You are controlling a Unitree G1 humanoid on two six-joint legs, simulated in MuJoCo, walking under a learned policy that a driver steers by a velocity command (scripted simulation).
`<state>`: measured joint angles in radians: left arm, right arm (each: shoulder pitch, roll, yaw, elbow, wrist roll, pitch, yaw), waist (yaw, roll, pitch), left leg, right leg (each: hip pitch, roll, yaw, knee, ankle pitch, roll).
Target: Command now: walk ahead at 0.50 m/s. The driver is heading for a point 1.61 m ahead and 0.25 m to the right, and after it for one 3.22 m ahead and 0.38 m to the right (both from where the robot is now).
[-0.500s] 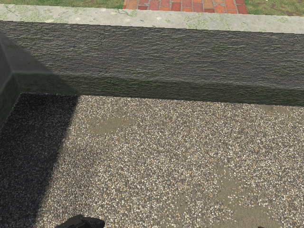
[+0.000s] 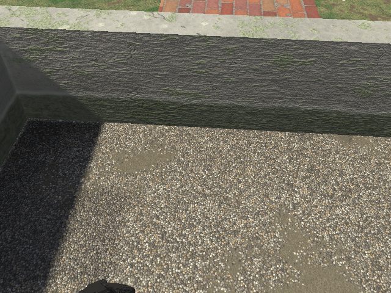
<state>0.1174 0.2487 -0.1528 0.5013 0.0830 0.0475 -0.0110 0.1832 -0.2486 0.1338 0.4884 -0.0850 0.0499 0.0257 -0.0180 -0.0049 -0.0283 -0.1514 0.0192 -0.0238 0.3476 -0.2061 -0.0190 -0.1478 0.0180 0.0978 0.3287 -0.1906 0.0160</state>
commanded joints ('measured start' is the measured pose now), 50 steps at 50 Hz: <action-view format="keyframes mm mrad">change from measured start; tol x16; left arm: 1 -83 89 32 -85 -5 -16 6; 50 -82 84 32 -68 -11 -10 11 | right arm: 1 -34 -94 -34 -77 -4 -16 -6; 50 -21 -92 -35 -68 0 -11 -12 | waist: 1 -13 9 -100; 50 -8 11 -49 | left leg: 1 18 66 -82 -53 158 36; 50 8 60 -84 -81 132 30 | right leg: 1 62 -66 96 -33 162 -40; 50 54 -54 101 -69 130 -43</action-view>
